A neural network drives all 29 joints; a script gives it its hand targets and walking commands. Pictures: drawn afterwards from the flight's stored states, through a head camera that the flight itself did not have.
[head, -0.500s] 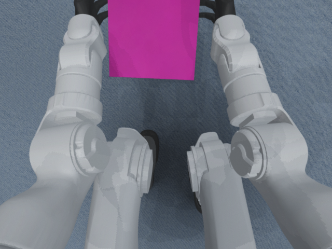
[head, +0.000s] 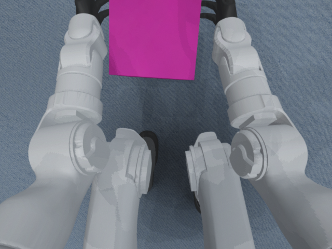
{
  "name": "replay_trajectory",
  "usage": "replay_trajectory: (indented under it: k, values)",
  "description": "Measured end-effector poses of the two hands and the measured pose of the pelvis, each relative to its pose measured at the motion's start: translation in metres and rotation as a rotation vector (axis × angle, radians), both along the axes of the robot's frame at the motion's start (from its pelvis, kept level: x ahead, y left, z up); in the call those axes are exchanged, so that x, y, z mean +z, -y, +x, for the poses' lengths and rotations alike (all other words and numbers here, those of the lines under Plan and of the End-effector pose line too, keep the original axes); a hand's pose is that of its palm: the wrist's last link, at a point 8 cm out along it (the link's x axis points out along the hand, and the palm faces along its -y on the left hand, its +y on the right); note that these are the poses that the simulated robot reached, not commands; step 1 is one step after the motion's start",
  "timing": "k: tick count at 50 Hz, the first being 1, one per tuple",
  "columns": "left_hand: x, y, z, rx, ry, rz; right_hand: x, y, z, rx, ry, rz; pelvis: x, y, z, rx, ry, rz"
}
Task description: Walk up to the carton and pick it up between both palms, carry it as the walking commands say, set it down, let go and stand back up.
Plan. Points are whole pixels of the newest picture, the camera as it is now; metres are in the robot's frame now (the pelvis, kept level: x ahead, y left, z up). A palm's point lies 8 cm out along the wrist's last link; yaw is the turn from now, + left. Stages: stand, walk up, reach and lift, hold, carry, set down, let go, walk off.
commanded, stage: set down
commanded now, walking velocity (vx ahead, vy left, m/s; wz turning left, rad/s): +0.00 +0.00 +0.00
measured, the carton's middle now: (154, 30) +0.54 +0.06 -0.23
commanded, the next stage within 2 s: let go in 1.92 s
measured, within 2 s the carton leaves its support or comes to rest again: rests again in 0.38 s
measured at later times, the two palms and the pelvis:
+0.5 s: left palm (83, 40) +0.50 +0.20 -0.16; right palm (243, 29) +0.52 -0.12 -0.17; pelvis -0.01 +0.00 +0.01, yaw +1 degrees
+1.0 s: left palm (57, 22) +0.50 +0.20 -0.06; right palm out of the picture +0.54 -0.11 -0.05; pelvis -0.03 +0.00 +0.07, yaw +0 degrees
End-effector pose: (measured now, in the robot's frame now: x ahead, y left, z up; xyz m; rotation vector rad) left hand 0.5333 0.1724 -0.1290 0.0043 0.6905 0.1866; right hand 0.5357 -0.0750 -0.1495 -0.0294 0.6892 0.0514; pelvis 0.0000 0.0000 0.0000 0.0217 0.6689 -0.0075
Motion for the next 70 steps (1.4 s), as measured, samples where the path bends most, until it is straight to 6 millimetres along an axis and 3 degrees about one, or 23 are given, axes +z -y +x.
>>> replay_trajectory:
  k: [13, 17, 21, 27, 33, 38, 42, 46, 56, 62, 70]
  values:
    - [-0.01, -0.001, -0.007, -0.011, -0.004, 0.022, -0.007, 0.003, -0.002, 0.035, 0.009, -0.031, 0.001, -0.003, -0.002, 0.003, 0.014, 0.001]
    - [-0.031, -0.012, -0.027, 0.022, -0.093, 0.036, -0.021, 0.018, -0.013, 0.012, -0.027, -0.065, 0.004, -0.004, -0.003, 0.006, 0.01, 0.005]
    - [-0.032, -0.026, -0.03, 0.048, -0.063, 0.05, -0.027, 0.035, -0.018, -0.025, -0.028, -0.062, 0.008, -0.004, -0.006, 0.008, 0.021, 0.009]
    - [-0.032, -0.031, -0.034, 0.069, -0.05, 0.032, -0.017, 0.046, -0.008, -0.017, -0.003, -0.073, 0.005, -0.004, -0.009, 0.004, 0.04, 0.01]
    - [-0.026, -0.023, -0.032, 0.046, -0.034, 0.011, 0.004, 0.038, 0.006, -0.003, 0.04, -0.056, 0.006, -0.002, -0.01, 0.003, 0.054, 0.004]
    - [-0.002, -0.03, -0.024, 0.074, 0.073, 0.002, 0.02, 0.03, 0.005, -0.004, 0.092, -0.064, 0.023, 0.001, -0.02, 0.007, 0.182, -0.003]
    - [0.013, -0.03, -0.031, 0.079, 0.051, -0.011, 0.031, 0.025, -0.005, -0.01, 0.045, -0.071, 0.033, 0.0, -0.02, 0.02, 0.186, -0.017]
    - [0.033, -0.029, -0.035, 0.086, 0.049, -0.012, 0.062, 0.027, -0.003, -0.029, 0.071, -0.078, 0.048, -0.001, -0.023, 0.023, 0.201, -0.026]
    - [0.106, -0.02, -0.035, 0.059, 0.089, -0.008, 0.142, 0.04, 0.002, -0.058, 0.108, -0.087, 0.101, -0.006, -0.029, 0.033, 0.225, -0.043]
    - [0.148, -0.028, -0.033, 0.074, 0.114, 0.007, 0.178, 0.036, 0.005, -0.042, 0.105, -0.092, 0.128, -0.006, -0.033, 0.037, 0.244, -0.039]
    - [0.181, -0.033, -0.037, 0.07, 0.067, 0.017, 0.209, 0.031, 0.003, -0.04, 0.073, -0.068, 0.164, -0.008, -0.028, 0.05, 0.242, -0.051]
